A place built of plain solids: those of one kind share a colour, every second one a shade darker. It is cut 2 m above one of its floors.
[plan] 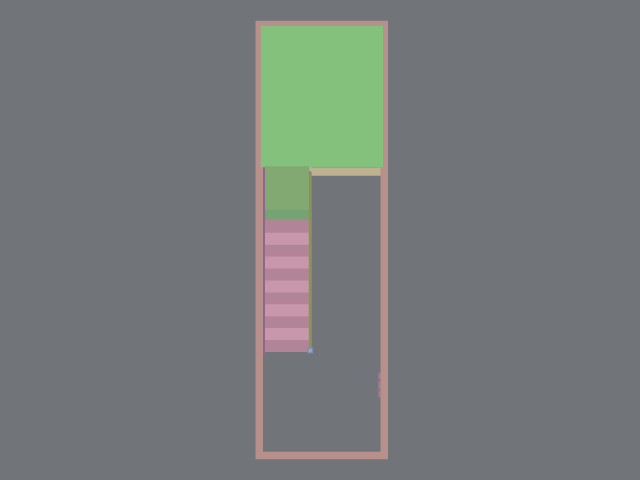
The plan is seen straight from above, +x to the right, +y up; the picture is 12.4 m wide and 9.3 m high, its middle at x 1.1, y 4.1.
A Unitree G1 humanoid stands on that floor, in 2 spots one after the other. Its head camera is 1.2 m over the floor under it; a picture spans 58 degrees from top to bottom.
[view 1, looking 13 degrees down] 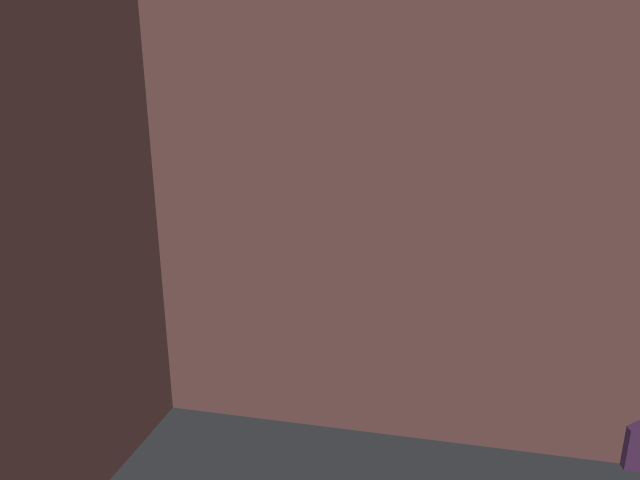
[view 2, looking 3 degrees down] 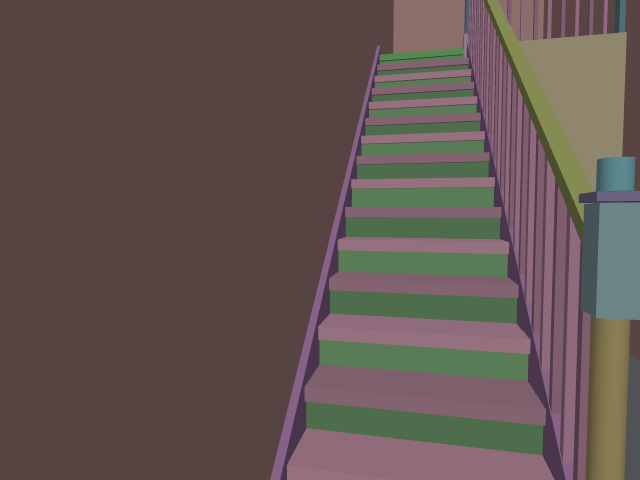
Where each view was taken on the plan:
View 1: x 1.60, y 1.00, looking -169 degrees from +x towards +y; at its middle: wall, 1.68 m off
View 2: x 0.46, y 0.80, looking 103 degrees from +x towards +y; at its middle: wall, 2.07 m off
